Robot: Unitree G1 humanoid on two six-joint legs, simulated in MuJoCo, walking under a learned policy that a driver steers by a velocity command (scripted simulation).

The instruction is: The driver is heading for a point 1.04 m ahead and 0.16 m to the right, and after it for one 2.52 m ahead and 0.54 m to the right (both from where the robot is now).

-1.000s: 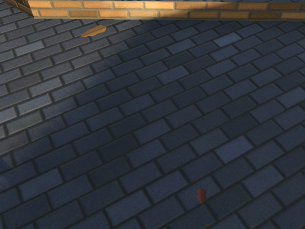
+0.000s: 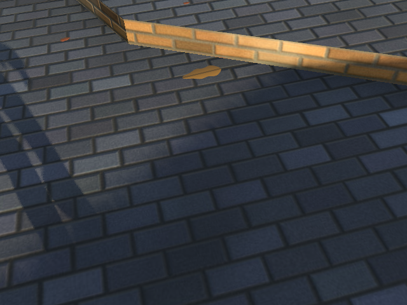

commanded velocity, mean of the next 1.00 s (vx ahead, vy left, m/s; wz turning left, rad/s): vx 0.47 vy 0.00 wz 0.01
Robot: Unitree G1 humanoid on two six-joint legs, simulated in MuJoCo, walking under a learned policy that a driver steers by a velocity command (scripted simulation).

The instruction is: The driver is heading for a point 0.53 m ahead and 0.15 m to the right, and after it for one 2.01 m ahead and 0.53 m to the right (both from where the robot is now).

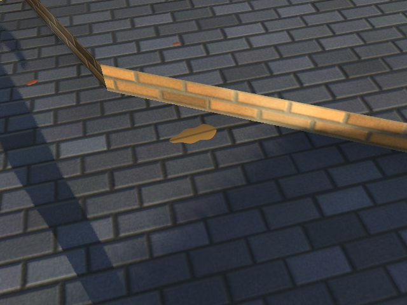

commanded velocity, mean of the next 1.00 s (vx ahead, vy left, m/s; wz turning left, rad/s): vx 0.40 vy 0.00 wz -0.41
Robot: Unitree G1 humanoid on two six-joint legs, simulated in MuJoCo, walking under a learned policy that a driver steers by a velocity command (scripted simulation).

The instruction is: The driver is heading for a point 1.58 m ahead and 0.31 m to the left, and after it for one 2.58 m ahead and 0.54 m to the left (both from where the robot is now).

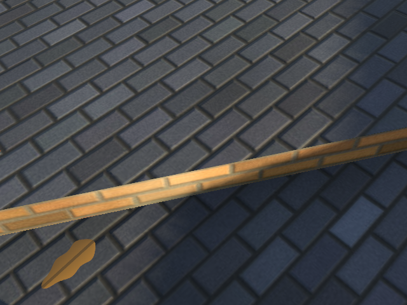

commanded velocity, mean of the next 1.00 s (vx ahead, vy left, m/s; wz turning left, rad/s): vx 0.03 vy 0.00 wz -0.06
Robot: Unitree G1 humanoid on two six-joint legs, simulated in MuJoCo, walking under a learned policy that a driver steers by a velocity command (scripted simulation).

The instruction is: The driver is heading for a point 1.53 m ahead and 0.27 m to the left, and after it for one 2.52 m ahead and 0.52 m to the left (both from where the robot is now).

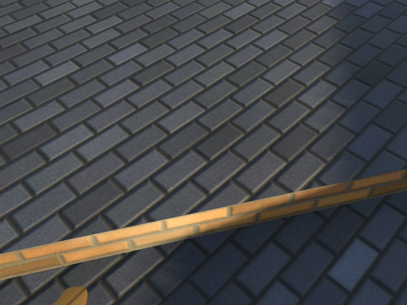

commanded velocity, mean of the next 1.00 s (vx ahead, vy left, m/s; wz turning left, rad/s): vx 0.05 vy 0.00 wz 0.00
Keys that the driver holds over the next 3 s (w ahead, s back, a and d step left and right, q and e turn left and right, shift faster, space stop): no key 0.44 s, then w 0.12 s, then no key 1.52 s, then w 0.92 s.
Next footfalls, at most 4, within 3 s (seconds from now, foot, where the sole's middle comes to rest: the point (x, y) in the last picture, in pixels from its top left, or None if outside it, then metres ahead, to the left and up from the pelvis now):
2.80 left None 0.41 0.05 -0.78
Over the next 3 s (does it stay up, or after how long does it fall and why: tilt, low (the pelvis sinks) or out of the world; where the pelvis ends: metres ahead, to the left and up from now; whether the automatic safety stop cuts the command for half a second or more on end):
stays up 0.34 0.00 0.00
